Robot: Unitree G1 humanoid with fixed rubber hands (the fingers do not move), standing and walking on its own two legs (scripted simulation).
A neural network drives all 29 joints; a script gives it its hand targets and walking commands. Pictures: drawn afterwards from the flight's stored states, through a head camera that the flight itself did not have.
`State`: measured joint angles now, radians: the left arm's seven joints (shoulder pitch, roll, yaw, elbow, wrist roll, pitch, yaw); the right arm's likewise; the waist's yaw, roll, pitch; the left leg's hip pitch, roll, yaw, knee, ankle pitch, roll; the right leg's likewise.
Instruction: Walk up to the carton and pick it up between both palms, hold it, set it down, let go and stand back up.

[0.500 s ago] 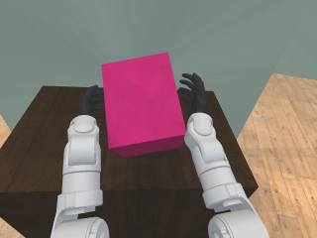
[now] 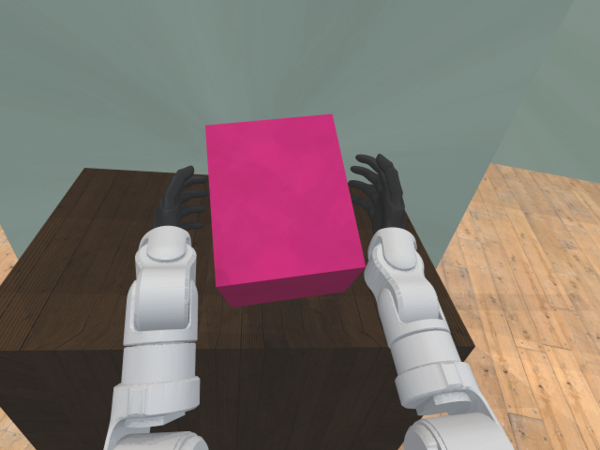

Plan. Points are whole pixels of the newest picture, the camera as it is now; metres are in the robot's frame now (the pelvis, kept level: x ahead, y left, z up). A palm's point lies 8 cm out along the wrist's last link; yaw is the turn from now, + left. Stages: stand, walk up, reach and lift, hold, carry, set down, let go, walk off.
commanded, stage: hold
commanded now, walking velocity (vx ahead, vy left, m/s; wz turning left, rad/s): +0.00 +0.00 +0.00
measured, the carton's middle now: (280, 214) +0.43 +0.00 +0.14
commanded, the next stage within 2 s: none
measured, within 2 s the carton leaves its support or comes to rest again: neither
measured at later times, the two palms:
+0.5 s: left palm (214, 225) +0.37 +0.10 +0.15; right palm (409, 218) +0.37 -0.17 +0.18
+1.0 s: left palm (145, 231) +0.35 +0.18 +0.17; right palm (353, 203) +0.37 -0.08 +0.20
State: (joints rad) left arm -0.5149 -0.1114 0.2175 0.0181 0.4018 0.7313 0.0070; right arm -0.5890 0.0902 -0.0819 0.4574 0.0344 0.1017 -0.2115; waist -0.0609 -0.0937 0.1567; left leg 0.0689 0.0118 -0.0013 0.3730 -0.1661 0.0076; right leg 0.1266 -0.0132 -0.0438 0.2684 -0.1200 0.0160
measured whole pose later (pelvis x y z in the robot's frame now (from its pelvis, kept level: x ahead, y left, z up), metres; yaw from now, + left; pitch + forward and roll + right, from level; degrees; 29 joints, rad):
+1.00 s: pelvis +0.02 +0.00 +0.00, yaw +1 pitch -11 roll -1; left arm -0.41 -0.10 0.28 -0.15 0.40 0.75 -0.04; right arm -0.59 0.12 0.05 0.37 0.07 0.16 -0.29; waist -0.06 -0.10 0.12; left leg 0.03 0.00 0.00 0.33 -0.17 -0.01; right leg 0.07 -0.03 -0.06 0.28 -0.15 0.02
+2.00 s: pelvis +0.01 -0.02 +0.00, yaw +0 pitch -14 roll +0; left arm -0.51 -0.11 0.28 0.01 0.46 0.77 -0.07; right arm -0.63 0.10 -0.03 0.47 0.07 0.17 -0.27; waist -0.06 -0.08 0.16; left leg 0.07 0.02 0.00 0.31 -0.13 -0.01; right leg 0.09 -0.02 -0.06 0.28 -0.13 0.00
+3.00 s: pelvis +0.01 -0.01 +0.00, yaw +1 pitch -14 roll -1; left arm -0.45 -0.11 0.28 -0.10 0.45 0.79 -0.08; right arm -0.58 0.10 0.03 0.44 0.06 0.17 -0.29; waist -0.06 -0.08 0.15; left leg 0.06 0.02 0.00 0.33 -0.15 -0.01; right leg 0.11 -0.02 -0.06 0.27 -0.13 0.01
